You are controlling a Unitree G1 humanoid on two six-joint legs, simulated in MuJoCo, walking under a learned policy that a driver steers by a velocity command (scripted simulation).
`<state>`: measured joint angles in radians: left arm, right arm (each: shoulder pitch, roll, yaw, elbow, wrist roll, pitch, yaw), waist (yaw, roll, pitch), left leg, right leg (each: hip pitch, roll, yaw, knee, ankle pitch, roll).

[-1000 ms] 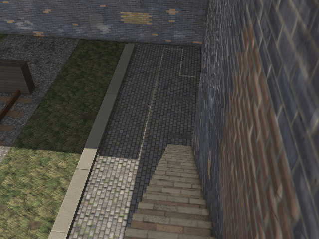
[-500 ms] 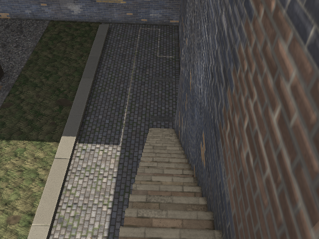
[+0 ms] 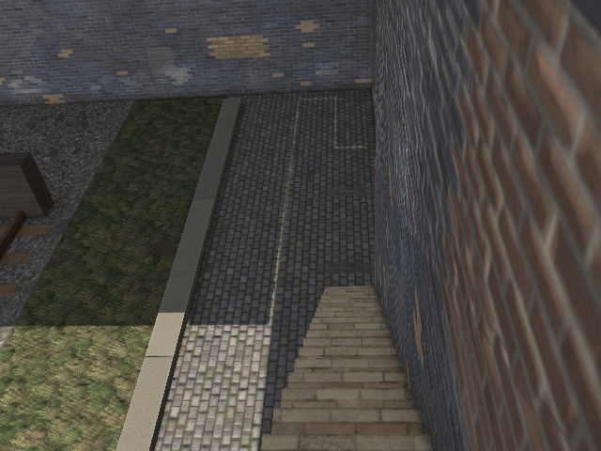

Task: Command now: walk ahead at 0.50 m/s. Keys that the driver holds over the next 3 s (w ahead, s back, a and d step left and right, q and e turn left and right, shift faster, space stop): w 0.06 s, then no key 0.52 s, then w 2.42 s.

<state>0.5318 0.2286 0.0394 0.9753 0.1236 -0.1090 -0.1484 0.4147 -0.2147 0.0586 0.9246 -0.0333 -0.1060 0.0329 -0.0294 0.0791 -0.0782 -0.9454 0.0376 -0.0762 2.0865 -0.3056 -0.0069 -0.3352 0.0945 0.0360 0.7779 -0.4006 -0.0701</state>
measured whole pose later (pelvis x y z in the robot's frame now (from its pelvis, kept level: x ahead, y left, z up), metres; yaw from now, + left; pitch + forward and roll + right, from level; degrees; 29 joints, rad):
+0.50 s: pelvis +0.23 +0.03 -0.16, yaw -1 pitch +2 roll -4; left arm 0.43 0.16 0.01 0.89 -0.01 -0.04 -0.05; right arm 0.26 -0.23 0.00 0.93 -0.02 -0.07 0.04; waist 0.07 0.09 -0.05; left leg -0.31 0.04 0.00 0.40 -0.13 0.05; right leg -0.65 0.17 0.02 2.01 -0.88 0.01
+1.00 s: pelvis +0.36 +0.04 -0.24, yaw -1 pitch +0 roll -1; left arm 0.57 0.22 0.04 1.07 -0.04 -0.04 0.06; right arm 0.10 -0.29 -0.03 0.89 -0.04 0.00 0.03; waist 0.10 -0.01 -0.05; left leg -0.69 -0.02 -0.02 1.11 -0.20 0.01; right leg -0.25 0.01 0.08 0.96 -0.72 -0.02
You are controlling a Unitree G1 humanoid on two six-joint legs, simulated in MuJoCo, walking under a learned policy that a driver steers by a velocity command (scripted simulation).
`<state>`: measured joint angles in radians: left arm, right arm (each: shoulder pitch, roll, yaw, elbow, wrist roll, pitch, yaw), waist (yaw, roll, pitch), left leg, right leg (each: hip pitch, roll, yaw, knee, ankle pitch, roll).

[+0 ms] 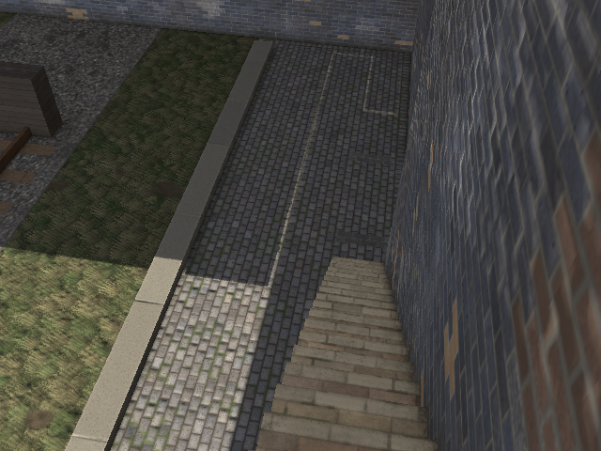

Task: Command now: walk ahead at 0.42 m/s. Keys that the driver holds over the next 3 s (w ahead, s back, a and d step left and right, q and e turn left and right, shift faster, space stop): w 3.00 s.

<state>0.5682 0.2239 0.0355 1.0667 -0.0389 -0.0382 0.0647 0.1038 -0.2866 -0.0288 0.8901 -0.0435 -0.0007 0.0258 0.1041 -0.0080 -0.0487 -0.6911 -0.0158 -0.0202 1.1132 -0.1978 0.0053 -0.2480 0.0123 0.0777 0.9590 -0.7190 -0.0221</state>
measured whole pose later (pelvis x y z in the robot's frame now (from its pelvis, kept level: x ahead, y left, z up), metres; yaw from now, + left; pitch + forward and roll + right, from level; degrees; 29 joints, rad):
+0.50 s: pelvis +0.16 +0.06 -0.18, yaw +0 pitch -5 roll -1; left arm 0.14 0.22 0.07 0.90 0.02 0.04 0.03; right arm 0.59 -0.21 0.00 1.08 -0.03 -0.08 0.02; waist -0.09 -0.03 -0.04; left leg -0.30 0.00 0.01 0.86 -0.48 0.03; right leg -0.92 0.12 0.20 1.32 0.21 0.04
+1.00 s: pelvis +0.37 -0.08 -0.37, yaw -1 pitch -1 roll +1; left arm 0.53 0.19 0.01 1.00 0.13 -0.14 -0.12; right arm 0.33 -0.25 0.03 0.89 -0.04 -0.11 0.02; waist -0.02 0.08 -0.08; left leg -1.03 0.07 -0.06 1.77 -0.02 0.01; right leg -0.36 0.08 -0.04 0.76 -0.40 -0.10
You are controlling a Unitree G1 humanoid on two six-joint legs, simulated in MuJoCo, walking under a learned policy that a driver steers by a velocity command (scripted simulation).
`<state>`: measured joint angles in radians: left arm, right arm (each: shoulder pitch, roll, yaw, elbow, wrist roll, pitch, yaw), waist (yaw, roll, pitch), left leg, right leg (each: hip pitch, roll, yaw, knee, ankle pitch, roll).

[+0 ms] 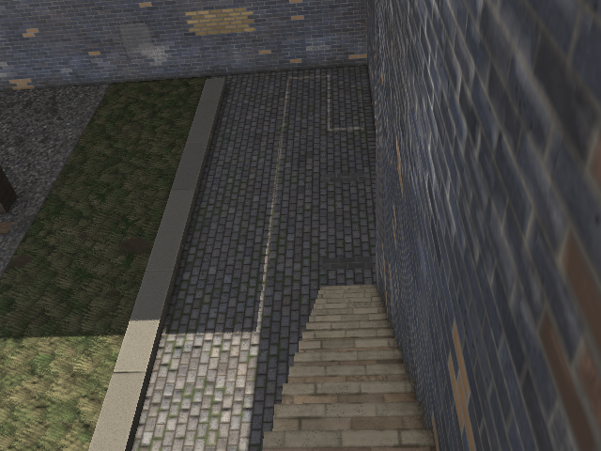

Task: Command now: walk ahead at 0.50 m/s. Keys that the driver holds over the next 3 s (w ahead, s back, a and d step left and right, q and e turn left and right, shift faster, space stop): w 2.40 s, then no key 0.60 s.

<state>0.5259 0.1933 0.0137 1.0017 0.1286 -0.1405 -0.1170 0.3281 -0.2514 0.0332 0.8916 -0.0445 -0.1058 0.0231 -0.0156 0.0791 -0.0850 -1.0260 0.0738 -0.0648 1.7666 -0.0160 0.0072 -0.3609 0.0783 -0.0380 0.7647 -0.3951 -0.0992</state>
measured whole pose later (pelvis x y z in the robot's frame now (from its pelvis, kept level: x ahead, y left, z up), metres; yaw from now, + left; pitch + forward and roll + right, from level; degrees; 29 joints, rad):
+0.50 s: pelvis +0.25 +0.01 -0.18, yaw +0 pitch +3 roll -2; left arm 0.53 0.18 0.04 0.88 0.10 -0.10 -0.11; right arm 0.35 -0.30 0.00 0.92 -0.07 -0.13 0.00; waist 0.01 0.12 -0.06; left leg -0.31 -0.03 0.00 0.52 -0.19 0.10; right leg -0.54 0.19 -0.03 1.97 -0.73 -0.05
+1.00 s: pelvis +0.48 -0.02 -0.40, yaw +1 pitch +1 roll -1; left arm 0.46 0.21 0.02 0.88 0.09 -0.10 -0.10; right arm 0.26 -0.25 0.07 0.80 -0.04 -0.09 0.05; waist 0.00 0.06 -0.10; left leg -0.92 0.06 -0.04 1.71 -0.34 -0.05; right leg -0.33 0.06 -0.08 0.66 -0.35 -0.07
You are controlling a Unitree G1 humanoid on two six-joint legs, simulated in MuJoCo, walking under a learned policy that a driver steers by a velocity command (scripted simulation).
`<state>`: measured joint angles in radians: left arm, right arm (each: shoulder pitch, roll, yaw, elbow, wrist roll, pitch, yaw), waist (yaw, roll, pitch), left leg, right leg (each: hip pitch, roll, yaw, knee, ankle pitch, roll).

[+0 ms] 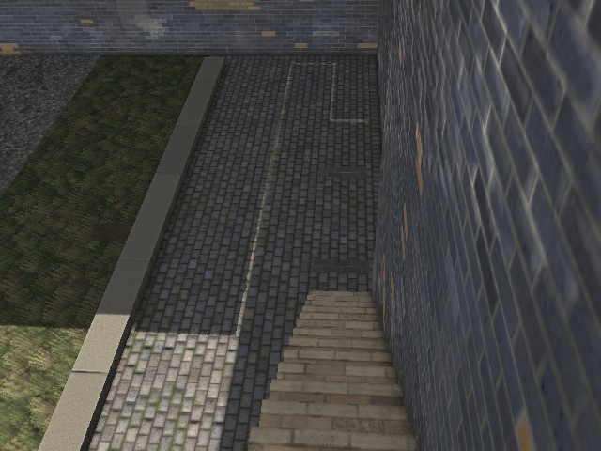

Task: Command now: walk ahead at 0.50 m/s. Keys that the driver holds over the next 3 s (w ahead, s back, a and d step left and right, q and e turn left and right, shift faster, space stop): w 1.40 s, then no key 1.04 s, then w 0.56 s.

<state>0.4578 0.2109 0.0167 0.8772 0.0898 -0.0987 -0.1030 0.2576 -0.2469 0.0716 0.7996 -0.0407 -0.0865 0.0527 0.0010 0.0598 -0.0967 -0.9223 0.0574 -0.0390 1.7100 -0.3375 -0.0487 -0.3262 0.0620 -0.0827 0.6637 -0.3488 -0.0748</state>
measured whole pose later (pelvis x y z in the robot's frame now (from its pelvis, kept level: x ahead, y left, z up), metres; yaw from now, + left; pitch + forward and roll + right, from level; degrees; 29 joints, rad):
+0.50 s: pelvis +0.20 +0.07 -0.20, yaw +0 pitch -1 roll -2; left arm 0.35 0.23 0.07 0.95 -0.02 0.03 0.08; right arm 0.36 -0.20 0.00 0.95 -0.03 -0.03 0.01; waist 0.02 0.01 0.01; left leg -0.37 0.01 0.02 0.72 -0.33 0.05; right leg -0.94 0.06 0.06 1.90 -0.36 0.00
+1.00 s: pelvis +0.41 -0.04 -0.41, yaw +0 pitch -2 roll +1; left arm 0.42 0.26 0.05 0.91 0.14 -0.09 -0.15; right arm 0.48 -0.22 0.06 0.94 -0.03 -0.10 0.07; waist -0.01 0.06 -0.07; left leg -0.74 -0.01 -0.13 2.13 -0.65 -0.01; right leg -0.32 0.04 0.01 0.68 -0.32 -0.07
